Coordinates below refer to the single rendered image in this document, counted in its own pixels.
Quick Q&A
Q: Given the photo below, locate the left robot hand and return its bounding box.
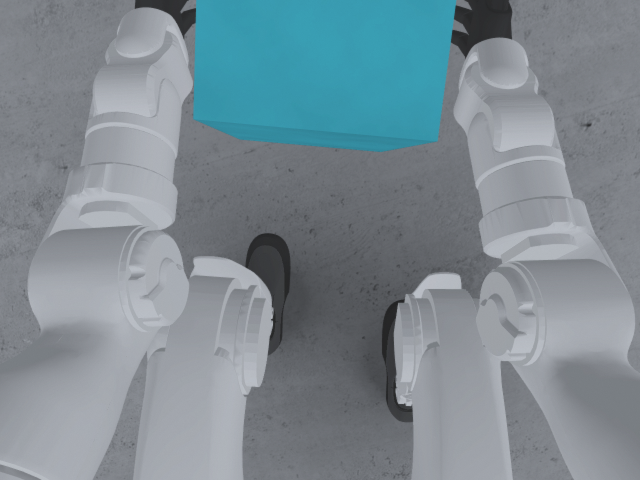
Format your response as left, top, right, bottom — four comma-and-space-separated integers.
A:
135, 0, 196, 39

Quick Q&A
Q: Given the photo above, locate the right robot hand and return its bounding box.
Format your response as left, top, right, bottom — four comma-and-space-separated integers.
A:
451, 0, 512, 59

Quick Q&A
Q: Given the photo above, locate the robot left forearm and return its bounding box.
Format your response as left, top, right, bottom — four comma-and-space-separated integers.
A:
27, 7, 193, 315

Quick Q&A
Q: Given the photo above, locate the carton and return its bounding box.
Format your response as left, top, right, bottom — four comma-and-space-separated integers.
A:
193, 0, 456, 152

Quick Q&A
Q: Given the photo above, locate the robot right forearm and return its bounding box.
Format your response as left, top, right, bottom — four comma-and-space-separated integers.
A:
453, 38, 635, 342

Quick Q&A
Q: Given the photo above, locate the left robot upper arm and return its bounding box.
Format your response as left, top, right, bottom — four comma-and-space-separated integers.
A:
0, 225, 189, 480

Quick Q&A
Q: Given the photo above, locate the robot left thigh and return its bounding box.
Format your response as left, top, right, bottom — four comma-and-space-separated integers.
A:
133, 275, 271, 480

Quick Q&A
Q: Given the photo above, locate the robot left shin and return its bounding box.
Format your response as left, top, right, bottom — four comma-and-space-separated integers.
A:
147, 256, 274, 361

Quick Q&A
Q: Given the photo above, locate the right robot upper arm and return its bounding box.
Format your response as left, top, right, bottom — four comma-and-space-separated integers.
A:
476, 259, 640, 480

